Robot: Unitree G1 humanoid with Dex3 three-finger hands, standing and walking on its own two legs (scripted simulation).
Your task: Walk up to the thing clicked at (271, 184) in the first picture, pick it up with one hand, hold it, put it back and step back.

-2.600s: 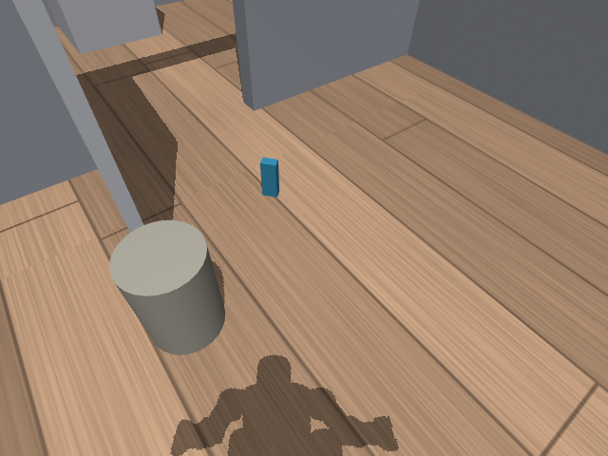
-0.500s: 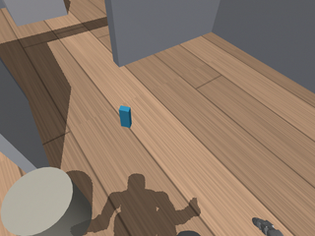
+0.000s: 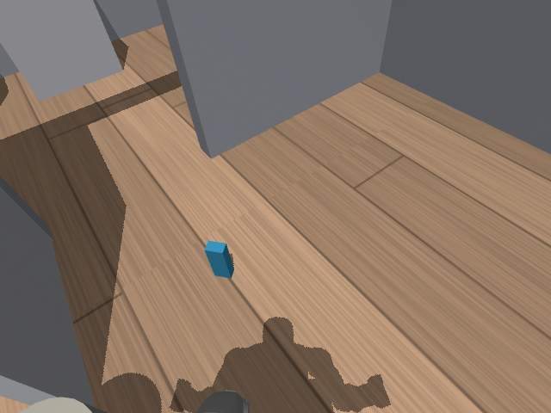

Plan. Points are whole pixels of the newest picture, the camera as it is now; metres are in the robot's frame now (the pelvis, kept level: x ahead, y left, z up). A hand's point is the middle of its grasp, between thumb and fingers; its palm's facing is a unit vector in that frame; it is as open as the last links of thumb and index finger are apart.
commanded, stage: walk up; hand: left
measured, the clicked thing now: (220, 260) +0.76 +0.29 -0.68
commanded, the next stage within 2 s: none
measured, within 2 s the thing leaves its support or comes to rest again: neither
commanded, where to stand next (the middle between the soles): +0.40 +0.09 m, yaw -1 degrees
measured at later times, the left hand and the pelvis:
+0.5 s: hand (93, 362) +0.23 +0.35 -0.15, palm faces -0.02 -0.94 -0.35, open 7.4 cm; pelvis +0.18 +0.07 +0.00, yaw +1 degrees
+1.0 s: hand (107, 290) +0.36 +0.36 -0.13, palm faces -0.04 -0.89 -0.45, open 7.4 cm; pelvis +0.30 +0.08 -0.01, yaw -1 degrees
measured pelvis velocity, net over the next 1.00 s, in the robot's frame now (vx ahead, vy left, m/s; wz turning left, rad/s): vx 0.30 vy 0.08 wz -0.02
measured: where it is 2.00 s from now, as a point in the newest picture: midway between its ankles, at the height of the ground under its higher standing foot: (264, 382)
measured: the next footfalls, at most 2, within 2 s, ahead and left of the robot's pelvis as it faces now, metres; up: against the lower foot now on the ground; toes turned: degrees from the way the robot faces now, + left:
left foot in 0.26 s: +0.23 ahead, +0.18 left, +0.00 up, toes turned +5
right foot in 0.70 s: +0.34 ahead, -0.03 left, +0.00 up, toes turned -3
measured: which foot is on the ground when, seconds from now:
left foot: up 0.00-0.24, down 0.26-0.72, up 0.74-1.00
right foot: down 0.00-0.30, up 0.32-0.68, down 0.70-1.00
